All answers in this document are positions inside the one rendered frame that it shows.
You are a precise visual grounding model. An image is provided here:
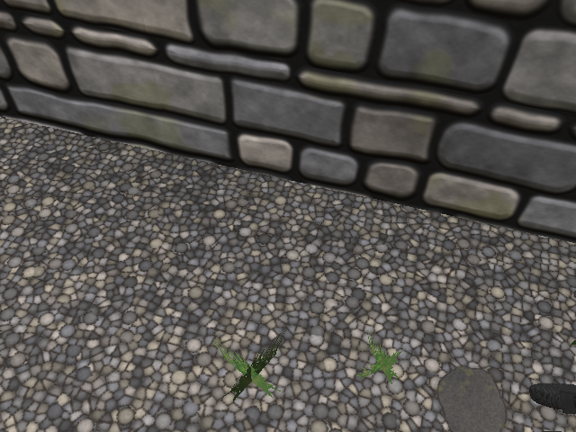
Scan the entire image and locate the robot right hand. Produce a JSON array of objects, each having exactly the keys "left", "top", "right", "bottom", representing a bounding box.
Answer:
[{"left": 529, "top": 383, "right": 576, "bottom": 432}]

